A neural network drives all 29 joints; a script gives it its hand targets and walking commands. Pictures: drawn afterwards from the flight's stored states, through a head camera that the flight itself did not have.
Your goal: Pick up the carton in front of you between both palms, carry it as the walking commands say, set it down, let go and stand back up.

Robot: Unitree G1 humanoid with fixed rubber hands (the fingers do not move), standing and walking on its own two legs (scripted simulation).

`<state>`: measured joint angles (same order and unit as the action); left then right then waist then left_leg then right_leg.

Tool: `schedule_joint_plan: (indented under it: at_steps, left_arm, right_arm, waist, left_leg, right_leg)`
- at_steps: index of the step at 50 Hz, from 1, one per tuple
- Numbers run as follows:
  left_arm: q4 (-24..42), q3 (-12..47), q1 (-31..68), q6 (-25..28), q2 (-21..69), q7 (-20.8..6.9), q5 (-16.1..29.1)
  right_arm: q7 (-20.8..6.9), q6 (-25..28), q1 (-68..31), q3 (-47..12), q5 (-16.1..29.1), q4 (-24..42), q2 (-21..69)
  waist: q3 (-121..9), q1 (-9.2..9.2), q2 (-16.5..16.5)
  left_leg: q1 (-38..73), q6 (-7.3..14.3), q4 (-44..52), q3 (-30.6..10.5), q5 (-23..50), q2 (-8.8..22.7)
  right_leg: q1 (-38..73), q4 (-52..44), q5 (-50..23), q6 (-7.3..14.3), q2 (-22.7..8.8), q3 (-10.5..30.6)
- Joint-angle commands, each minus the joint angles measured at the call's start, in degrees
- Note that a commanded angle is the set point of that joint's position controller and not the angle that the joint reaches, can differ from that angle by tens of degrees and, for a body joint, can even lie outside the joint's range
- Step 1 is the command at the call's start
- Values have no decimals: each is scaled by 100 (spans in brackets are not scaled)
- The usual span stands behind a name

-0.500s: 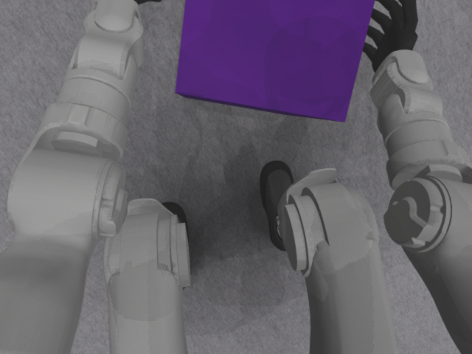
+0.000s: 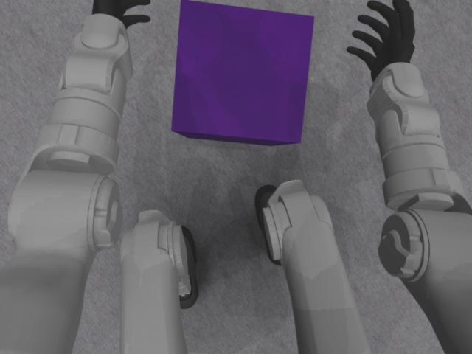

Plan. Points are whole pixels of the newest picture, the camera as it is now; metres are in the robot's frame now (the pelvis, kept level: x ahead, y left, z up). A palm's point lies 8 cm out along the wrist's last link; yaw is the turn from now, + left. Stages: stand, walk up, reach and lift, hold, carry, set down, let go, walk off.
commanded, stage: set down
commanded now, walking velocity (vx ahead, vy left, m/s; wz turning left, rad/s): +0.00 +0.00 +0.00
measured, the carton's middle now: (237, 90) +0.51 -0.09 -0.31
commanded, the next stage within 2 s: let go in 0.66 s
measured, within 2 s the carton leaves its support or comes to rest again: neither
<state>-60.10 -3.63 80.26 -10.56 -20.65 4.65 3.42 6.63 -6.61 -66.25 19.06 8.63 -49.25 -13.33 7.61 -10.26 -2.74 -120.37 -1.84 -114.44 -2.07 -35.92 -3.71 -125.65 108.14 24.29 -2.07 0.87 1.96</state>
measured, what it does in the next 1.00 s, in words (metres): rises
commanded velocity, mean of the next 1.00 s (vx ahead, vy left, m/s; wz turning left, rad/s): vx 0.00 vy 0.00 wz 0.00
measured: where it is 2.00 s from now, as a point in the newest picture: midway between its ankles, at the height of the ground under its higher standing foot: (230, 259)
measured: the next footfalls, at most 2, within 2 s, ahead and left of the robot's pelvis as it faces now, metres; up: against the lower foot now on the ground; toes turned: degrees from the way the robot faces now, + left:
none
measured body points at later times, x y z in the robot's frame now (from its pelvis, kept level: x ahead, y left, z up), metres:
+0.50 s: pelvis +0.03 +0.00 +0.12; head +0.34 -0.02 +0.45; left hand +0.60 +0.09 +0.02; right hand +0.48 -0.29 +0.02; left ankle +0.09 +0.12 -0.40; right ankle +0.14 -0.13 -0.40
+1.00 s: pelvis +0.07 -0.02 +0.25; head +0.32 -0.03 +0.63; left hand +0.50 +0.13 +0.14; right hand +0.42 -0.28 +0.14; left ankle +0.09 +0.12 -0.40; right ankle +0.14 -0.13 -0.40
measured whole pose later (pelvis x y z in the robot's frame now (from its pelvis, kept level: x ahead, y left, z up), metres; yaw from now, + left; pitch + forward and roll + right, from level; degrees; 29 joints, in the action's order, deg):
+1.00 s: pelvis +0.07 -0.02 +0.25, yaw +1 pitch +37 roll +2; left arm -35.8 -12.2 36.0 -9.3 -5.6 6.7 -8.0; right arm -6.4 -6.6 -27.8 15.9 -3.7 -32.4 -9.9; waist -4.9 -7.0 -0.9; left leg -70.2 -2.4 -54.8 -4.9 -21.4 -3.3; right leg -75.1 53.0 14.7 0.1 -0.1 1.5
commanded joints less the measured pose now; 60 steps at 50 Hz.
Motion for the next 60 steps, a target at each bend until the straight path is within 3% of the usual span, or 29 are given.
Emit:
schedule_joint_plan:
  at_steps: [1,10,17,23,32,36,43,48,54,60]
  left_arm:
    - [331,-266,1224,150,-479,-69,-173]
    - [1245,-150,1095,-13,-319,-109,-282]
    - [1698,-227,702,-210,-218,-163,-401]
    - [1571,-424,342,-193,-152,-253,-537]
    - [1317,-568,62,-81,-53,-410,-641]
    - [1260,-754,-362,-8,106,-407,-817]
    - [2185,-954,-2228,101,862,9,-1185]
    - [3260,-845,-3387,249,1223,274,-1167]
    - [3522,-725,-4853,540,1184,182,-1018]
    - [3254,-566,-6277,867,998,-43,-891]
  right_arm:
    - [-28,89,-1001,133,-185,609,-518]
    - [-138,-71,-405,380,-293,1262,-637]
    - [-313,-246,23,382,-232,1582,-608]
    - [-432,-244,245,419,-328,1530,-487]
    - [-539,-141,426,550,-621,1411,-341]
    - [-643,-79,739,530,-837,1388,-239]
    - [-1068,47,2333,259,-1242,1933,-315]
    - [-1338,124,3321,-199,-1264,2406,-481]
    - [-1412,298,4708,-807,-1001,2457,-384]
    - [-1281,540,6062,-1238,-756,2669,-253]
  waist:
    - [-5924,-218,9]
    - [-7193,-413,-625]
    - [-7411,-361,-819]
    - [-7090,-280,-658]
    - [-6607,-308,-500]
    - [-6637,-184,-446]
    - [-6892,2,-235]
    - [-5962,70,18]
    - [-4705,238,247]
    - [-3950,383,537]
  left_leg:
    - [1469,173,1508,583,329,-267]
    - [3042,32,2248,570,1094,-332]
    - [3835,-18,2922,542,1673,-352]
    - [4093,-15,3637,482,1852,-333]
    - [4719,-20,4706,360,1998,-312]
    - [5100,-41,5128,331,2209,-298]
    - [6168,-146,5966,269,2926,-290]
    - [6494,-192,6632,265,2545,-249]
    - [6721,-80,7259,310,1982,-211]
    - [7076,40,7731,303,2134,-168]
  right_leg:
    - [4488,-999,-1389,-212,123,-698]
    - [4838,-1742,-2045,-148,201,-884]
    - [5267,-2411,-2531,-136,264,-913]
    - [5707,-3050,-2688,-181,268,-863]
    - [6324,-4054,-2675,-187,212,-807]
    - [6761,-4420,-2747,-163,205,-778]
    - [8148,-5054,-3278,9,223,-704]
    - [9188,-5646,-3093,114,184,-491]
    - [10354,-6307,-2950,94,81,-155]
    - [11511,-6745,-3712,25,12,131]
